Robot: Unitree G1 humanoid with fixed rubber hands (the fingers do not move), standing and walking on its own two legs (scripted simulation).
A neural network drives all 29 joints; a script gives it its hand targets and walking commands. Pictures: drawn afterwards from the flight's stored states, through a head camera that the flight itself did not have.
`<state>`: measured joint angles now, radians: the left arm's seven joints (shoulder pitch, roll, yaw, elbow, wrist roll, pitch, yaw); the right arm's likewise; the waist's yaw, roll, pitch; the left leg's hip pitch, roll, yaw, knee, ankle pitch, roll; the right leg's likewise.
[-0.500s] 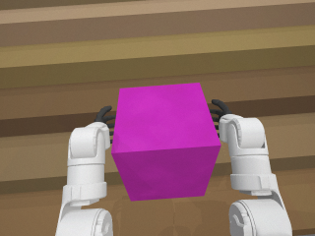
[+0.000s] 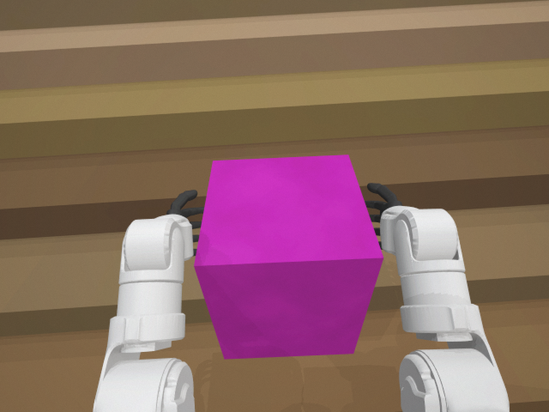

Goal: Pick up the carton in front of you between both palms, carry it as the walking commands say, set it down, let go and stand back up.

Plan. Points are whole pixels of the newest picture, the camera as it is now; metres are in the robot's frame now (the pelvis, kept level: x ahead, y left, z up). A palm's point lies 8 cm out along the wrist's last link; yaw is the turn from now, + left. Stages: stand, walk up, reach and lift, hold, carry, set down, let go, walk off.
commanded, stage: carry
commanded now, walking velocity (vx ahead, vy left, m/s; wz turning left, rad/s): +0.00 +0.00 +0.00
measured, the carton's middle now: (284, 259) +0.35 +0.00 +0.05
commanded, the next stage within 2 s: none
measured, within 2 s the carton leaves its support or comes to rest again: neither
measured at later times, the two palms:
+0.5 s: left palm (168, 201) +0.37 +0.16 +0.17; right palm (388, 189) +0.37 -0.14 +0.17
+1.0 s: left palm (200, 140) +0.52 +0.14 +0.16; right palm (373, 139) +0.52 -0.16 +0.15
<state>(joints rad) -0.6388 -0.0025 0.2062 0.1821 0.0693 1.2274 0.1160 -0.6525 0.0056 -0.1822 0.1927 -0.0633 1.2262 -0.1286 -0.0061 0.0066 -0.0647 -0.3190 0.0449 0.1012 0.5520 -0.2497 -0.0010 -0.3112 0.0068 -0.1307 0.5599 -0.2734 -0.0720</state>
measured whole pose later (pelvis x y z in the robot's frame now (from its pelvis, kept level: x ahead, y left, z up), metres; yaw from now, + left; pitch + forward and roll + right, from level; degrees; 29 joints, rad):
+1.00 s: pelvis +0.14 -0.01 +0.00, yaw +0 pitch +5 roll +0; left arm -0.85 -0.02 0.28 0.09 0.09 1.32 0.14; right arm -0.82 -0.03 -0.26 0.06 -0.02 1.34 -0.16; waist 0.01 0.03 0.00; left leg -0.41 0.04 0.07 1.03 -0.42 0.03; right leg -0.35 0.02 -0.14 0.54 -0.28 -0.10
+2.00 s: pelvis +0.66 -0.07 +0.26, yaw +0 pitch +1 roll -4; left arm -0.89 0.03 0.18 0.26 0.00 1.37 0.18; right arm -0.88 -0.03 -0.38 0.21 -0.12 1.39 -0.09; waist 0.17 0.04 0.00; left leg -0.61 -0.06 -0.07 1.75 -0.14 0.09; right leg -0.60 0.04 -0.21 0.86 -0.29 -0.11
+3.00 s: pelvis +1.25 -0.04 +0.53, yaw +0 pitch +2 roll -5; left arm -0.90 0.01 0.18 0.24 0.05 1.36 0.16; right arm -0.87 -0.05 -0.35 0.20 -0.08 1.36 -0.09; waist 0.14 0.03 -0.04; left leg -0.31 0.09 -0.04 1.14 -0.09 0.04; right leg -0.78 0.03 -0.22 1.06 -0.31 -0.13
